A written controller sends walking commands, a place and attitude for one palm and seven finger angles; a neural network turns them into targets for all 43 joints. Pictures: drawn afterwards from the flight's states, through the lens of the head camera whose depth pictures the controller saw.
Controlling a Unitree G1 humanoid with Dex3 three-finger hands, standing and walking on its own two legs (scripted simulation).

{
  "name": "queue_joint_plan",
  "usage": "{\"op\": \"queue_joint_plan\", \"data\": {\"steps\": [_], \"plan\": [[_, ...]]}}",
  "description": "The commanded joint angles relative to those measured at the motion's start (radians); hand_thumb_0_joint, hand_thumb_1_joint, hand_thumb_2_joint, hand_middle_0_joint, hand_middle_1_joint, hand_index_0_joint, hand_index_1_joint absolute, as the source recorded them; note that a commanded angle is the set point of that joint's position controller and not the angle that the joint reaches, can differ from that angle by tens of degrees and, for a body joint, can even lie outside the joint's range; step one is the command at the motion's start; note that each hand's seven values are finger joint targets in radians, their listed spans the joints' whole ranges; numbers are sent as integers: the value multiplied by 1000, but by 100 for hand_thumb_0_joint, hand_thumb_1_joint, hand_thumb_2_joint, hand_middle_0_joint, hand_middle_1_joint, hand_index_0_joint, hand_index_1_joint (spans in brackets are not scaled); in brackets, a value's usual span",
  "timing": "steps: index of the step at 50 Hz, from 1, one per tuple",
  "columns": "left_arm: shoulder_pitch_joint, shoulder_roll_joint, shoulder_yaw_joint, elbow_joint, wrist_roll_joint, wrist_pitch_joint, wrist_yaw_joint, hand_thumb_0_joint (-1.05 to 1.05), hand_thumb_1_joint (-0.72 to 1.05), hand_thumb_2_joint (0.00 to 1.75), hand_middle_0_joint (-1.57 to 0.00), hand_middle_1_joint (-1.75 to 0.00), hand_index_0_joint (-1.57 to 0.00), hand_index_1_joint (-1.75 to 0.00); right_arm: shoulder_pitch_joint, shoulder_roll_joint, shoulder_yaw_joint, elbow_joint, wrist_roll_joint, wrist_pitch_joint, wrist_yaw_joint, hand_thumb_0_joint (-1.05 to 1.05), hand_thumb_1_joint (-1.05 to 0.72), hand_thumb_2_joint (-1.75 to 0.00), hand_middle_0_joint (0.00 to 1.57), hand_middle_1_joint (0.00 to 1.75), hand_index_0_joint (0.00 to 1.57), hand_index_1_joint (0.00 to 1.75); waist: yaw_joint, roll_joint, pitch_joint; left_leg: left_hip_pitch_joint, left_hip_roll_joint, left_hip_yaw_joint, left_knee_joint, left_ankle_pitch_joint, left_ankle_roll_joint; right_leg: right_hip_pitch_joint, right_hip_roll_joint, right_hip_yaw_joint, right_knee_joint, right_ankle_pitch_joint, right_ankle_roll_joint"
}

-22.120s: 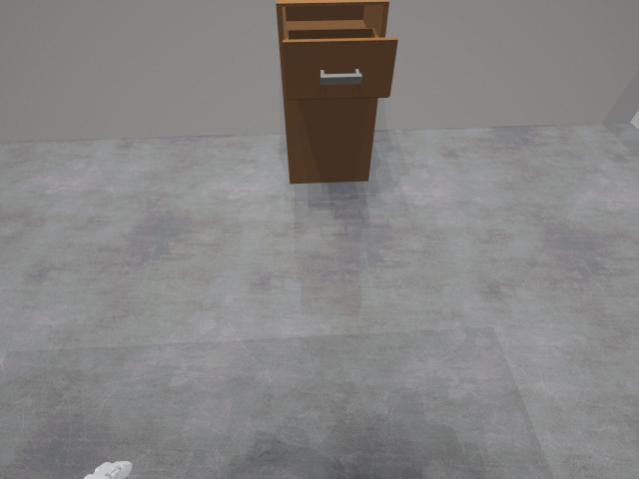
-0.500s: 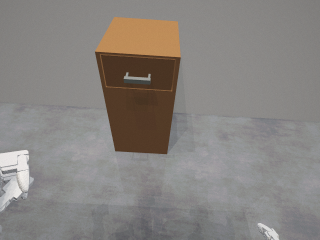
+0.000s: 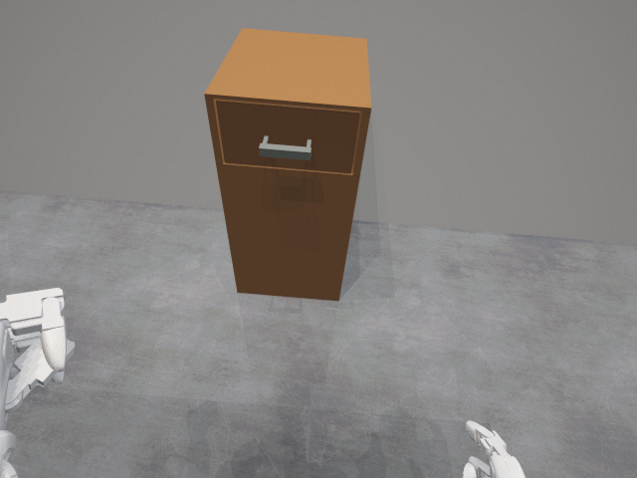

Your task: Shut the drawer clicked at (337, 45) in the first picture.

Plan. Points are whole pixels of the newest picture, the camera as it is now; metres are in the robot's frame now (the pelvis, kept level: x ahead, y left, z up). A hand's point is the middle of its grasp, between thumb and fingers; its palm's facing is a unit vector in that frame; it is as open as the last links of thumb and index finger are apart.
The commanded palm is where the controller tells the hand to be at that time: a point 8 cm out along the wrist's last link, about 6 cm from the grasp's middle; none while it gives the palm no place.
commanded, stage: let the arm hang, fingers relaxed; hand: left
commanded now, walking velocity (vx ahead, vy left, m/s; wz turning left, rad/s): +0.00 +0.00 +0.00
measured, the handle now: (286, 146) +0.86 +0.14 -0.07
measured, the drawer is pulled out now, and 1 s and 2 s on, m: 0.00 0.00 0.00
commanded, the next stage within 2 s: look to check the result in 1.10 s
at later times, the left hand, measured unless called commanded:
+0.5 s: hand out of the picture -0.05 +0.18 -0.17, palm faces +0.05 -0.97 -0.22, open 4.4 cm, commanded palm none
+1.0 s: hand out of the picture -0.03 +0.13 -0.17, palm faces +0.06 -0.99 -0.15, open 7.3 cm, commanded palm none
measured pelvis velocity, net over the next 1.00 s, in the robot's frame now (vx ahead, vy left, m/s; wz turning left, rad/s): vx -0.01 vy -0.02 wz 0.03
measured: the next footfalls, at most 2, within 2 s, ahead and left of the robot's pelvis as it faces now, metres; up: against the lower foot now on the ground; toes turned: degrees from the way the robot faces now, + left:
none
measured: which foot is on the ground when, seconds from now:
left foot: down 0.00-1.00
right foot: down 0.00-1.00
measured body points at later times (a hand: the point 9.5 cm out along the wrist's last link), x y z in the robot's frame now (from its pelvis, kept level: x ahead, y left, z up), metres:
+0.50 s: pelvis +0.00 -0.01 +0.01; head +0.03 +0.00 +0.46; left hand -0.05 +0.23 -0.15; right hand +0.00 -0.25 -0.14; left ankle +0.04 +0.09 -0.73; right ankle -0.03 -0.12 -0.73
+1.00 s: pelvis -0.01 -0.02 +0.01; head -0.01 -0.02 +0.46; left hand -0.03 +0.19 -0.15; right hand -0.03 -0.22 -0.16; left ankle +0.04 +0.09 -0.73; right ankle -0.03 -0.12 -0.73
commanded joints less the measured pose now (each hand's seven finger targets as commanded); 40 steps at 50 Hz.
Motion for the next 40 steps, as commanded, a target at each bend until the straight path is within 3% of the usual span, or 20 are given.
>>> {"op": "queue_joint_plan", "data": {"steps": [1,2,3,4,5,6,7,8,10,12,15,18,19,20,27,30,36,40], "plan": [[-107,-40,-216,649,56,179,-134,0,90,90,-136,-156,-136,-156,-54,-218,-109,69,3,3,78,0,-90,-90,20,30,20,30,-32,136,-46,30,194,-209,-75,475,69,-181,-61,21,135,-6,11],[-114,-80,-246,683,51,196,-135,0,90,90,-132,-151,-132,-151,-52,-182,-91,59,-9,23,74,0,-90,-90,20,30,20,30,-23,83,-92,21,217,-221,-76,434,78,-163,-42,10,142,-83,10],[-140,-73,-250,726,53,196,-137,0,90,90,-128,-147,-128,-147,-55,-179,-80,48,-15,35,72,0,-90,-90,20,30,20,30,-12,42,-101,-7,217,-252,-85,407,89,-118,-41,9,103,-62,7],[-156,-56,-252,785,57,190,-138,0,90,90,-124,-143,-124,-143,-57,-175,-75,50,-21,40,70,0,-90,-90,20,30,20,30,4,-70,-122,-1,194,-242,-57,423,73,-50,-41,13,22,63,0],[-158,-27,-251,851,59,183,-138,0,90,90,-120,-138,-120,-138,-59,-173,-72,58,-17,43,70,0,-90,-90,20,30,20,30,10,-148,-152,-27,146,-190,-12,373,44,35,-77,50,-41,238,-11],[-197,5,-253,919,58,178,-139,0,90,90,-116,-134,-116,-134,-59,-162,-74,72,-13,47,73,0,-90,-90,20,30,20,30,-4,-203,-139,-27,87,-123,24,278,8,33,-145,105,-68,379,-37],[-244,24,-256,992,54,176,-138,0,90,90,-112,-130,-112,-130,-68,-162,-75,92,-19,62,70,0,-90,-90,20,30,20,30,-11,-272,-114,-21,54,-93,42,181,-8,5,-178,142,-101,453,-65],[-279,32,-262,1061,50,179,-135,0,90,90,-108,-125,-108,-125,-73,-163,-78,113,-24,76,68,0,-90,-90,20,30,20,30,-16,-241,-78,-7,42,-80,39,143,-14,-13,-193,148,-112,507,-81],[-314,29,-280,1173,42,184,-129,0,90,90,-100,-117,-100,-117,-61,-149,-71,161,-26,92,67,0,-90,-90,20,30,20,30,-27,-55,-54,44,61,-84,-17,218,-18,-20,-166,122,-98,491,-68],[-316,7,-292,1279,35,186,-124,0,90,90,-92,-108,-92,-108,-50,-134,-58,215,-23,94,60,0,-90,-90,20,30,20,30,-19,121,-57,79,89,-121,-77,306,-8,-3,-115,93,-104,340,-40],[-276,-27,-292,1404,31,191,-121,0,90,90,-80,-95,-80,-95,-31,-116,-54,275,-22,101,47,0,-90,-90,20,30,20,30,-6,218,-27,76,114,-158,-125,263,9,16,-88,73,-164,190,-37],[-266,-35,-305,1494,29,190,-128,0,90,90,-68,-82,-68,-82,3,-110,-52,328,-17,106,42,0,-90,-90,20,30,20,30,-11,165,-9,79,115,-163,-158,153,6,12,-90,76,-210,137,-47],[-263,-35,-307,1513,30,188,-127,0,90,90,-64,-78,-64,-78,17,-116,-57,340,-15,108,41,0,-90,-90,20,30,20,30,-13,100,-3,94,118,-162,-153,160,6,6,-88,72,-221,141,-46],[-262,-43,-311,1536,30,187,-127,0,90,90,-60,-73,-60,-73,36,-114,-56,357,-13,107,40,0,-90,-90,20,30,20,30,-17,77,-11,109,118,-163,-157,168,7,8,-93,69,-225,147,-46],[-213,-77,-325,1635,27,189,-120,0,90,90,-32,-43,-32,-43,91,-88,-50,433,-11,112,34,0,-90,-90,20,30,20,30,-19,34,65,107,116,-155,-194,108,7,-31,-90,63,-248,87,-48],[-191,-90,-326,1655,27,188,-118,0,90,90,-20,-30,-20,-30,106,-75,-49,448,-12,112,33,0,-90,-90,20,30,20,30,-18,34,59,112,115,-147,-200,92,6,-36,-90,62,-245,70,-47],[-172,-117,-324,1665,30,190,-112,0,90,90,-20,-30,-20,-30,131,-45,-52,466,-15,115,33,0,-90,-90,20,30,20,30,-19,27,120,68,106,-147,-220,6,5,-75,-84,64,-244,13,-47],[-163,-132,-320,1663,31,188,-110,0,90,90,-20,-30,-20,-30,138,-27,-54,467,-16,111,32,0,-90,-90,20,30,20,30,-17,35,114,64,107,-152,-224,-1,7,-80,-80,65,-231,22,-48]]}}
